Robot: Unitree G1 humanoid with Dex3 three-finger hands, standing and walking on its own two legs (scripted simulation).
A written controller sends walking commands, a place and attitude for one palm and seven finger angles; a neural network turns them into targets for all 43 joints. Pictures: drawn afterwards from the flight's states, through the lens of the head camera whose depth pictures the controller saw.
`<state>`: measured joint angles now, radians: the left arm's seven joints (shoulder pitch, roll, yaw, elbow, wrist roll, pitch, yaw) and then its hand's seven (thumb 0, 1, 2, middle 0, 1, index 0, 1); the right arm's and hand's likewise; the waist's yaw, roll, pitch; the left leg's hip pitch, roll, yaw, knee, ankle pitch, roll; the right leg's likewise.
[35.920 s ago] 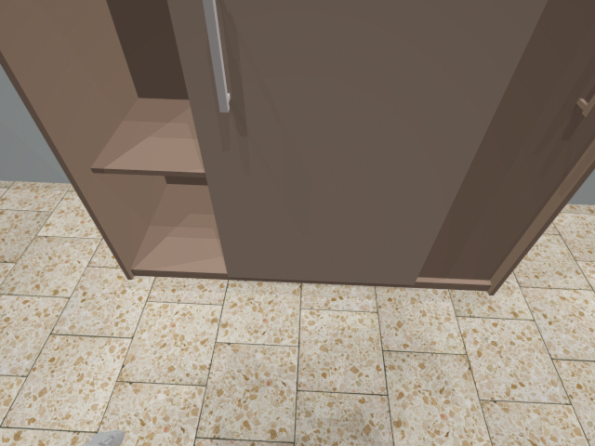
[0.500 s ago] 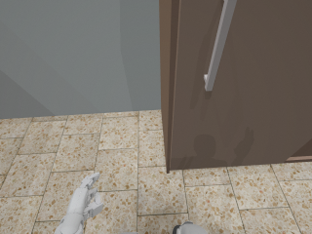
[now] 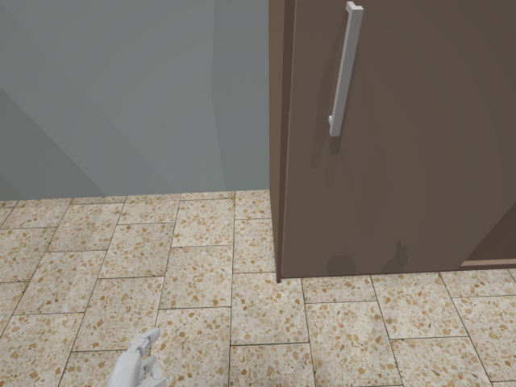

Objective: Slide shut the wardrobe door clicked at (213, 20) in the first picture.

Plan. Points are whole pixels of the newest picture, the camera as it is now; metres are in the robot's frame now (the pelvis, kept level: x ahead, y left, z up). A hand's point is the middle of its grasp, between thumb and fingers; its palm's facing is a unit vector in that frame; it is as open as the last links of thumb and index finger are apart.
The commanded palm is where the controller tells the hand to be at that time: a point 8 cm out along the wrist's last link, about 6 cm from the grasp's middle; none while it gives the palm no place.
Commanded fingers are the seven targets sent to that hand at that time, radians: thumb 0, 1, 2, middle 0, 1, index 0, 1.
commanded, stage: stop stepping back and stand still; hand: right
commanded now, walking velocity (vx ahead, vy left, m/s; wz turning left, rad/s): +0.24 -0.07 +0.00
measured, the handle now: (341, 75) +0.66 -0.14 +0.18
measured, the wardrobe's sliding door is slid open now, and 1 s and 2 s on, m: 0.00 0.00 0.00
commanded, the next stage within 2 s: let the arm hang, fingers relaxed in 0.56 s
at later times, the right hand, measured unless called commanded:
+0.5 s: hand out of the picture +0.15 -0.29 +0.17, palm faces +0.50 +0.80 -0.34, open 7.4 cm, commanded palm +0.09 -0.32 +0.18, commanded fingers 0.00 -0.90 -0.90 0.20 0.30 0.20 0.30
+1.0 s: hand out of the picture -0.02 -0.21 -0.18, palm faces +0.10 +0.98 -0.16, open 6.9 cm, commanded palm none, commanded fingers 0.00 -0.90 -0.90 0.20 0.30 0.20 0.30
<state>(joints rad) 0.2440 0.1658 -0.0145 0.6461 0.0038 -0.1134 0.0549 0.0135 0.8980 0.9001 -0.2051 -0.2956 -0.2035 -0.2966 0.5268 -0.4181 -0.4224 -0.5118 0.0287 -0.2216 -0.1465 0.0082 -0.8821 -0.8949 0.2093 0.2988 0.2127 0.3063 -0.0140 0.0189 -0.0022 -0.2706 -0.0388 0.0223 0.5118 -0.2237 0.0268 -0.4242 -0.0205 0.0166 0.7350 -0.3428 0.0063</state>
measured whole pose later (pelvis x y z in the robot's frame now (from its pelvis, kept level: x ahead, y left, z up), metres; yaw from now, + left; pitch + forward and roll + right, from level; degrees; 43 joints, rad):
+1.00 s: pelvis -0.04 -0.03 +0.00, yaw -4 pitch -1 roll +1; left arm 0.28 0.18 -0.01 0.95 0.03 0.02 0.01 0.01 0.90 0.90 -0.20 -0.29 -0.20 -0.30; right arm 0.30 -0.19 -0.04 0.93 -0.02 0.05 -0.02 -0.02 -1.01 -0.89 0.20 0.30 0.21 0.30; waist 0.01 0.05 0.05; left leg -0.27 0.00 0.04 0.50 -0.21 0.00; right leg -0.30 0.02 -0.02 0.55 -0.24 -0.04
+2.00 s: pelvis -0.01 -0.03 +0.01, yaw -3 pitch -1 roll +0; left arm 0.28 0.12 0.01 1.13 0.01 0.00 0.04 0.01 0.91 0.90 -0.20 -0.29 -0.20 -0.30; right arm 0.26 -0.13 0.00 1.16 -0.02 0.00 -0.04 0.00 -0.91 -0.89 0.20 0.30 0.20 0.30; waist 0.01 0.00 0.05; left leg -0.17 0.00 0.02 0.39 -0.21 0.00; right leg -0.18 0.02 -0.04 0.41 -0.22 -0.04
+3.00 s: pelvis +0.00 -0.03 +0.01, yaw -2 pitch -1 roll +0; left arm 0.28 0.12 0.01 1.15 0.01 -0.01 0.04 0.00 0.91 0.90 -0.20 -0.29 -0.20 -0.30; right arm 0.26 -0.14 0.00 1.16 -0.01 -0.01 -0.04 0.00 -0.90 -0.89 0.20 0.30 0.20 0.30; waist 0.01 0.01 0.05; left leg -0.14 0.00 0.00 0.38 -0.21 -0.01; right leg -0.14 0.02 -0.05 0.39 -0.23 -0.04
